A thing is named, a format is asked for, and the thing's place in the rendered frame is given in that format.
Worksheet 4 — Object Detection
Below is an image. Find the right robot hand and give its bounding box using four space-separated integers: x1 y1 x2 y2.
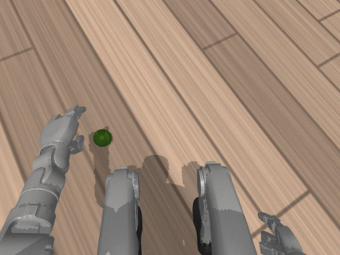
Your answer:
258 212 303 255

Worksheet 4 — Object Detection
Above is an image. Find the left robot hand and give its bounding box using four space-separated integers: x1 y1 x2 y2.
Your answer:
40 105 86 155

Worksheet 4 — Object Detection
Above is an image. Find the ball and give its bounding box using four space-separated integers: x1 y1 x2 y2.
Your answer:
93 129 112 147

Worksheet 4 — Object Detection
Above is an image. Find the left robot arm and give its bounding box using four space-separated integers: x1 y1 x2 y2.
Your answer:
0 142 71 255

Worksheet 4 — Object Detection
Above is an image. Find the right robot foot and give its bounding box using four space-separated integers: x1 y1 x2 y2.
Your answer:
193 197 212 255

